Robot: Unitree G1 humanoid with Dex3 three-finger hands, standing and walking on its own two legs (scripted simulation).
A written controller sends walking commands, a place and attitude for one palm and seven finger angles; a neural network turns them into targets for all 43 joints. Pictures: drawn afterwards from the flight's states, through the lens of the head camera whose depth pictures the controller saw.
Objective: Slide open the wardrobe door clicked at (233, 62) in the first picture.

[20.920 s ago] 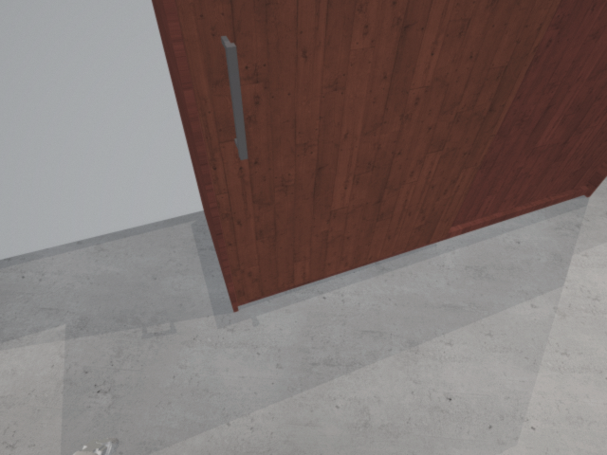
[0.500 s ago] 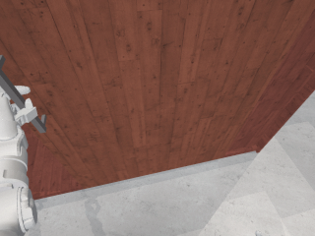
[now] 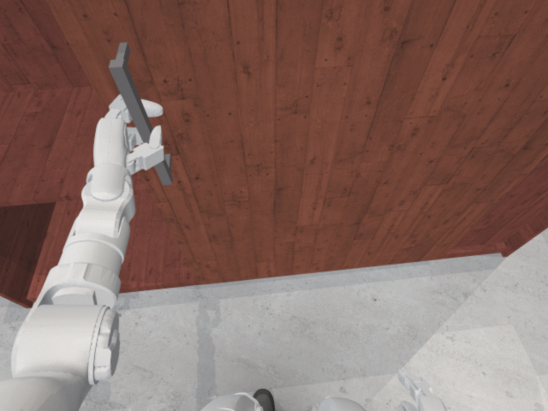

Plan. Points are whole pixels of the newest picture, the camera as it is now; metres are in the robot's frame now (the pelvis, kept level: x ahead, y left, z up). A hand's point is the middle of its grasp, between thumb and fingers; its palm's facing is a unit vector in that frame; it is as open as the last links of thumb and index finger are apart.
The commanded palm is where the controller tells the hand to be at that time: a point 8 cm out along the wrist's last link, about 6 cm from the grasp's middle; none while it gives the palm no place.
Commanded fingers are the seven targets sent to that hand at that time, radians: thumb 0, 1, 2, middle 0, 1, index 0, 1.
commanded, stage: stop walking and hold the door there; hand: left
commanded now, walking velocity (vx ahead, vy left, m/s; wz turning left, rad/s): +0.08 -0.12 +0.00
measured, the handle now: (148, 124) +0.51 +0.24 +0.09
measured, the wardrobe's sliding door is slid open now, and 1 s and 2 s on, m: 0.62 0.62 0.62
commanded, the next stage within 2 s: loosen the grip on the handle in 0.98 s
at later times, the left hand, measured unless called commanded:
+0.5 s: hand (163, 147) +0.45 +0.20 +0.10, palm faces +0.30 -0.92 -0.24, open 6.0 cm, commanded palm +0.42 +0.22 +0.09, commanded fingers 0.00 0.90 0.90 -0.45 -1.40 -0.45 -1.40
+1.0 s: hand (162, 146) +0.45 +0.20 +0.10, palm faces +0.36 -0.89 -0.27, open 5.9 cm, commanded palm +0.42 +0.22 +0.09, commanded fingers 0.00 0.90 0.90 -0.45 -1.40 -0.45 -1.40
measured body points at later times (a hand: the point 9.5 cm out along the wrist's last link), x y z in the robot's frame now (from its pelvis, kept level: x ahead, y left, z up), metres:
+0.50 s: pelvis -0.02 -0.03 +0.01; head +0.04 -0.04 +0.45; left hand +0.43 +0.24 +0.12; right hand +0.03 -0.32 -0.11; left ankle +0.07 +0.04 -0.73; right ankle -0.08 -0.12 -0.73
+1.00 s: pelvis +0.04 -0.07 +0.00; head +0.06 -0.08 +0.45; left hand +0.43 +0.24 +0.12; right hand +0.13 -0.34 -0.11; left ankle +0.07 +0.04 -0.73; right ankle -0.03 -0.15 -0.72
